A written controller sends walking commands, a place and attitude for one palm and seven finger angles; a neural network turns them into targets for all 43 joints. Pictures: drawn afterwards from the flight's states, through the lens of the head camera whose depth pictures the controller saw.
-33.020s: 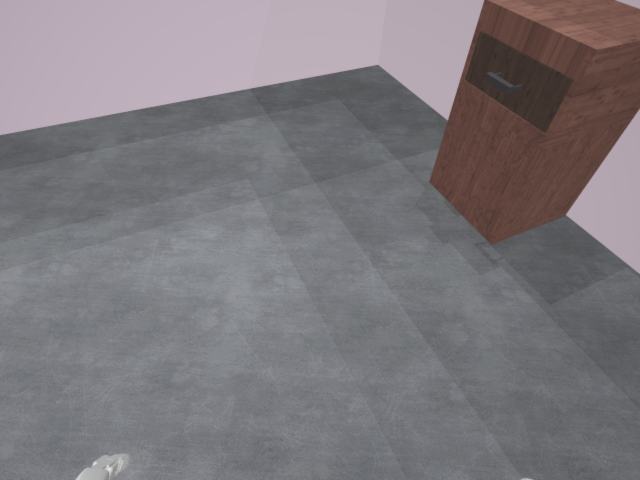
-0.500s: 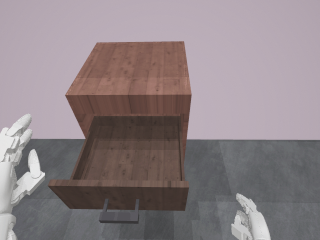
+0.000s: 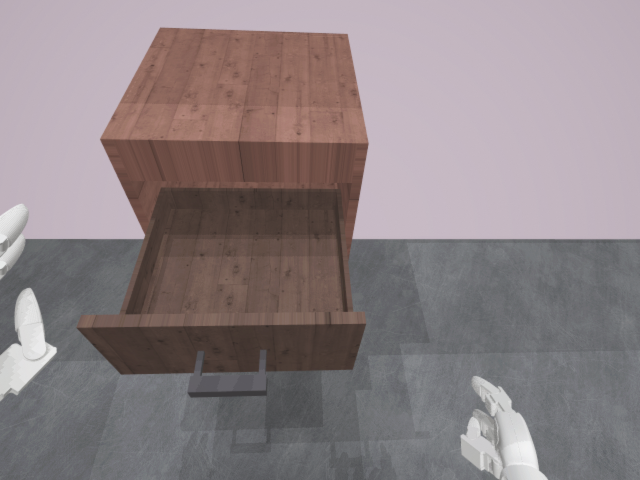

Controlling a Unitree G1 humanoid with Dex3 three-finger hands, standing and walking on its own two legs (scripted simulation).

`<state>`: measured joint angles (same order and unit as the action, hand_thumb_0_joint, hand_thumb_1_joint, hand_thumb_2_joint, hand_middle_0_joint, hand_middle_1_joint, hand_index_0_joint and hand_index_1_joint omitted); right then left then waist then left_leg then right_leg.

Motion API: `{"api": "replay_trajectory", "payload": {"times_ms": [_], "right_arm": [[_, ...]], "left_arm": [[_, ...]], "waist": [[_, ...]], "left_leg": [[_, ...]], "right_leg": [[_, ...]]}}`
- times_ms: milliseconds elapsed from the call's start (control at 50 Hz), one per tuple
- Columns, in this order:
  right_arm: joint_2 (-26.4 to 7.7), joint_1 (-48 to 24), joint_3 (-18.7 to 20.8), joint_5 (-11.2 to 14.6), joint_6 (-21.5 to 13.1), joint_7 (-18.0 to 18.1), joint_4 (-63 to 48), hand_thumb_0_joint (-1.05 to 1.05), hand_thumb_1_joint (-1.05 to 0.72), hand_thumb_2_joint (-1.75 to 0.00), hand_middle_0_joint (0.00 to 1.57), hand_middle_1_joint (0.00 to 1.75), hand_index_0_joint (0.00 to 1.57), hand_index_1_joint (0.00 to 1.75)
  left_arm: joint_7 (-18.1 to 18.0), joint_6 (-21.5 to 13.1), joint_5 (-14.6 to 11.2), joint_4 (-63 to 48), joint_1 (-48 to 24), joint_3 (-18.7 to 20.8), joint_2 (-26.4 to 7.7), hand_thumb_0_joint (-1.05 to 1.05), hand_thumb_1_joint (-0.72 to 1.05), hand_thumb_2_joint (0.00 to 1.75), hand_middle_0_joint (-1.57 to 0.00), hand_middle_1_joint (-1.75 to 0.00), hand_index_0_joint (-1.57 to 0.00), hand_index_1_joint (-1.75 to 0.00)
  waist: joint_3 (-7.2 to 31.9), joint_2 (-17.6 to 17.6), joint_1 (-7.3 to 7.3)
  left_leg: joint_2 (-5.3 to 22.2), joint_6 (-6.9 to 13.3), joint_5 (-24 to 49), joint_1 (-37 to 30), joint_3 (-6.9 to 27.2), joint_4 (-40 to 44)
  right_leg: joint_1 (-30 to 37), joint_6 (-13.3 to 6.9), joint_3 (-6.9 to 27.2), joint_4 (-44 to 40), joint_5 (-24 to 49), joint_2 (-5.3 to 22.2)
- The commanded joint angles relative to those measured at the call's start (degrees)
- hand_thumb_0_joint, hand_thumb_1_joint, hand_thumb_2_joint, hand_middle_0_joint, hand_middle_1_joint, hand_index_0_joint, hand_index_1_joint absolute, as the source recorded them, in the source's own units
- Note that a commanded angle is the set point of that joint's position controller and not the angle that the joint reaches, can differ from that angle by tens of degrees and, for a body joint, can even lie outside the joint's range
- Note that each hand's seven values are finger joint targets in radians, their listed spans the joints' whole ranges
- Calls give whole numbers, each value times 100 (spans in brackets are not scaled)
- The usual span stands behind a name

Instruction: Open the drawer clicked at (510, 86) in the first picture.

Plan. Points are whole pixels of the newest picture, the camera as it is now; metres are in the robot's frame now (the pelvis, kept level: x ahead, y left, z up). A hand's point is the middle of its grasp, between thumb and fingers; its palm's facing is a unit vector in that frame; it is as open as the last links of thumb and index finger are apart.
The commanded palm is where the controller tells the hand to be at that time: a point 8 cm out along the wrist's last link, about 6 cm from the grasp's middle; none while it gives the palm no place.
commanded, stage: step back with the hand held close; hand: left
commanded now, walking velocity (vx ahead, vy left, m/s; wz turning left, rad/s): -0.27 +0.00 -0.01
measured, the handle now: (230, 371) +0.29 +0.15 -0.13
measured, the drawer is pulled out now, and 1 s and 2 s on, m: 0.30 0.30 0.30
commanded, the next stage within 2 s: stop stepping back and stand still in 0.60 s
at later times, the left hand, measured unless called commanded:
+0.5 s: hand (37, 458) +0.12 +0.21 +0.17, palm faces +0.34 -0.82 -0.46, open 7.4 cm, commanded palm +0.06 +0.25 +0.18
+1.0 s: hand out of the picture -0.01 +0.19 +0.18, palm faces +0.41 -0.81 -0.42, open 7.4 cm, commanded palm -0.06 +0.23 +0.18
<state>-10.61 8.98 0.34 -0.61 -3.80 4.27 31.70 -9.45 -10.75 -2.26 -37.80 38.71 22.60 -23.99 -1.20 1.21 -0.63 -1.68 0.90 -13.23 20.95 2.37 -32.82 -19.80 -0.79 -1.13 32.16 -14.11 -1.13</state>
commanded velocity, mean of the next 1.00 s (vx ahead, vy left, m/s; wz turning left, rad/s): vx -0.18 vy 0.00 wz -0.01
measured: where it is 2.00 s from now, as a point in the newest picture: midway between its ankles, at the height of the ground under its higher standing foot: outside the picture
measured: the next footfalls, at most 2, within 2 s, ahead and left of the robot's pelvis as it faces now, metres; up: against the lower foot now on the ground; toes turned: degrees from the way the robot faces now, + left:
right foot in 0.48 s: -0.06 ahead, -0.14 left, +0.00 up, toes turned -2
left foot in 0.82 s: -0.17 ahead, +0.06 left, +0.00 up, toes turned +2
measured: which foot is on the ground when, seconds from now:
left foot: down 0.00-0.56, up 0.58-0.80, down 0.82-1.00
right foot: down 0.00-0.30, up 0.32-0.46, down 0.48-1.00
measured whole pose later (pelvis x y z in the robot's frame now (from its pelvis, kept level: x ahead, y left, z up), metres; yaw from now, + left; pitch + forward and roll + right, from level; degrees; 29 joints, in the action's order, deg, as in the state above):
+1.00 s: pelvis -0.19 -0.05 +0.00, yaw +1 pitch -1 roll +1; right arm -9.7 14.4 -0.9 0.4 -6.9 3.2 34.8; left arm -10.5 -10.5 -1.6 -37.0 38.3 21.2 -22.6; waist 1.2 3.3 -0.5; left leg -0.3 -0.3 -16.1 13.8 0.2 -30.8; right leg -18.0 0.3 -1.8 31.9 -14.6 -0.4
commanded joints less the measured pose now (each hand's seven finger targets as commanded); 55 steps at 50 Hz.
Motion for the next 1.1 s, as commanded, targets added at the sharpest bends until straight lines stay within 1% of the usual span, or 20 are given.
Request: {"api": "replay_trajectory", "payload": {"times_ms": [0, 60, 120, 220, 260, 280, 320, 400, 500, 540, 560, 580, 620, 680, 740, 820, 840, 860, 980, 1080], "right_arm": [[-838, -317, 289, -73, -375, 127, -795, 0, -90, -90, 20, 30, 20, 30], [-839, -204, 328, -70, -350, 166, -756, 0, -90, -90, 20, 30, 20, 30], [-789, -194, 331, 24, -314, 91, -649, 0, -90, -90, 20, 30, 20, 30], [-649, -437, 93, 85, -306, 92, -629, 0, -90, -90, 20, 30, 20, 30], [-847, -541, 235, 34, -351, 93, -691, 0, -90, -90, 20, 30, 20, 30], [-663, -443, 213, 7, -431, 20, -666, 0, -90, -90, 20, 30, 20, 30], [-723, -421, 275, -24, -514, -50, -712, 0, -90, -90, 20, 30, 20, 30], [-837, -341, 355, 51, -605, -156, -466, 0, -90, -90, 20, 30, 20, 30], [-925, -459, 311, 84, -605, -217, -382, 0, -90, -90, 20, 30, 20, 30], [-807, -522, 396, 246, -570, -233, -592, 0, -90, -90, 20, 30, 20, 30], [-731, -579, 438, 295, -535, -229, -693, 0, -90, -90, 20, 30, 20, 30], [-693, -638, 445, 282, -449, -201, -674, 0, -90, -90, 20, 30, 20, 30], [-489, -706, 329, 155, -269, -135, -601, 0, -90, -90, 20, 30, 20, 30], [-387, -842, 112, 106, -103, 29, -663, 0, -90, -90, 20, 30, 20, 30], [-587, -360, 87, 88, -154, 121, -592, 0, -90, -90, 20, 30, 20, 30], [-866, -209, 249, 65, -451, 88, -687, 0, -90, -90, 20, 30, 20, 30], [-782, -164, 268, 130, -521, 42, -620, 0, -90, -90, 20, 30, 20, 30], [-682, -238, 199, 73, -576, 46, -637, 0, -90, -90, 20, 30, 20, 30], [-823, -219, 151, 133, -662, -54, -454, 0, -90, -90, 20, 30, 20, 30], [-788, -104, 166, 85, -461, -42, -419, 0, -90, -90, 20, 30, 20, 30]], "left_arm": [[-160, -222, 18, -867, 26, 380, -406, 0, 90, 90, -20, -30, -20, -30], [-237, -186, 65, -946, -256, 482, -633, 0, 90, 90, -20, -30, -20, -30], [-206, -211, 39, -848, -602, 305, -652, 0, 90, 90, -20, -30, -20, -30], [-129, -267, 24, -766, -631, 466, -768, 0, 90, 90, -20, -30, -20, -30], [-144, -369, 112, -1097, -731, 528, -795, 0, 90, 90, -20, -30, -20, -30], [-142, -401, 82, -1121, -630, 531, -757, 0, 90, 90, -20, -30, -20, -30], [-83, -448, 31, -1183, -470, 628, -763, 0, 90, 90, -20, -30, -20, -30], [29, -408, -80, -1163, -206, 486, -531, 0, 90, 90, -20, -30, -20, -30], [185, -574, -108, -961, -373, 559, -590, 0, 90, 90, -20, -30, -20, -30], [218, -533, -149, -942, -190, 588, -685, 0, 90, 90, -20, -30, -20, -30], [205, -523, -173, -863, 25, 788, -899, 0, 90, 90, -20, -30, -20, -30], [162, -484, -182, -766, 180, 807, -974, 0, 90, 90, -20, -30, -20, -30], [117, -443, -111, -642, 301, 764, -817, 0, 90, 90, -20, -30, -20, -30], [14, -468, -37, -730, 23, 646, -762, 0, 90, 90, -20, -30, -20, -30], [-135, -397, 41, -800, 37, 473, -697, 0, 90, 90, -20, -30, -20, -30], [-204, -442, 70, -1407, -297, 394, -770, 0, 90, 90, -20, -30, -20, -30], [-176, -384, 13, -1096, -49, 423, -708, 0, 90, 90, -20, -30, -20, -30], [-176, -367, 31, -1359, -162, 583, -852, 0, 90, 90, -20, -30, -20, -30], [-142, -318, 85, -733, -560, 274, -564, 0, 90, 90, -20, -30, -20, -30], [-112, -257, 95, -370, -831, 139, -555, 0, 90, 90, -20, -30, -20, -30]], "waist": [[681, -1034, -49], [553, 74, -116], [617, 1106, -108], [223, 23, -91], [212, -1616, 12], [566, -1384, 39], [715, -1542, 27], [898, -987, 59], [974, -976, 54], [1491, 383, 37], [1504, 1091, 54], [1366, 1204, 144], [1103, 709, 9], [854, 744, 0], [915, 413, -119], [782, -1176, 35], [882, -932, 44], [837, -1784, 32], [-172, -410, -78], [-216, 498, -163]], "left_leg": [[1320, 351, 190, 1176, 910, 1046], [661, 108, -1050, 962, 565, -47], [15, -150, -1406, -314, 2, -2150], [349, 17, -662, -332, -118, 1043], [1702, 536, 525, 378, 1341, 1652], [1935, 634, 1551, 206, 1142, 1415], [1994, 688, 542, 1046, 1119, 1641], [1787, 542, 2703, -392, 626, 637], [1547, 295, 2365, -399, 374, 255], [713, -68, 811, -222, -361, -712], [158, -199, -940, 202, -428, -1688], [-33, -209, -1628, 635, -2, -2861], [152, -319, -1465, 954, 225, -3439], [203, -277, -1558, 484, -74, -1680], [-7, -56, -881, -486, -484, 702], [1680, 561, 810, -657, 991, 1595], [1646, 496, 298, -438, 765, 1675], [1504, 438, -444, -111, 730, 1924], [934, 250, -1367, 832, 358, 1296], [126, 85, -1624, -21, -301, -531]], "right_leg": [[1131, 32, 196, 397, -676, 119], [425, -292, 1273, -908, -313, 768], [-1067, -818, 2295, -2234, -2271, 1950], [-141, -201, 798, -983, -305, 896], [292, 125, 291, 554, -42, 218], [278, 138, 228, 1108, -660, 163], [664, 119, 284, 1861, -1339, 101], [256, 186, 103, 516, -420, 150], [715, 167, -33, -653, 787, 176], [903, -64, 717, -852, 2451, 988], [696, -403, 1704, -1257, 2684, 1748], [551, -752, 2089, -1474, 2280, 2209], [325, -916, 1808, -1485, 1337, 2019], [373, -620, 1035, -1297, 1638, 1379], [511, -301, 912, -1356, 153, 1009], [429, 202, 139, 276, -502, 201], [541, 211, 126, 497, -963, 170], [549, 182, 109, 659, -1030, 214], [1288, 147, 225, -790, -116, 235], [-501, -412, 1890, -2256, -3058, 1056]]}}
